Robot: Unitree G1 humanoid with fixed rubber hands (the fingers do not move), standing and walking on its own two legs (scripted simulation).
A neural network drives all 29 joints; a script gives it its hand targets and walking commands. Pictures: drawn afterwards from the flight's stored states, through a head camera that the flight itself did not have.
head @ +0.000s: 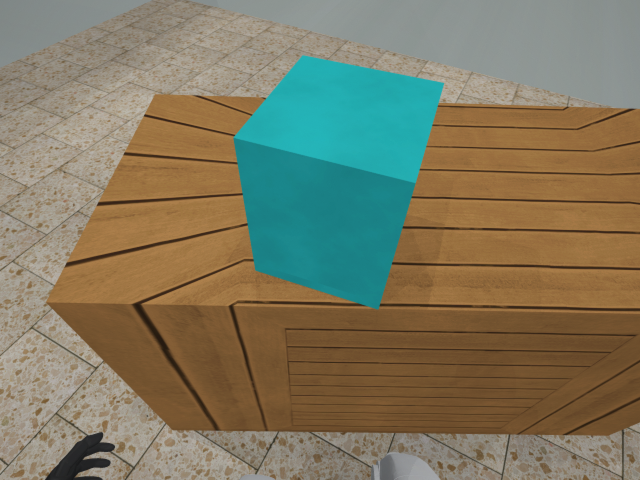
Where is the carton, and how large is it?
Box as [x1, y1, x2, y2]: [233, 55, 443, 308]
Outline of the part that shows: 303,55 233,137 255,270 374,308 378,308 443,83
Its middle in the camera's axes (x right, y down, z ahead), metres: +0.03 -0.08 +0.56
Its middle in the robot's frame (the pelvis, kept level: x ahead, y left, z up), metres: +0.48 +0.00 +0.09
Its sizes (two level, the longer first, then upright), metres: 0.210 0.200 0.250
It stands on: a pedestal, 0.71 m high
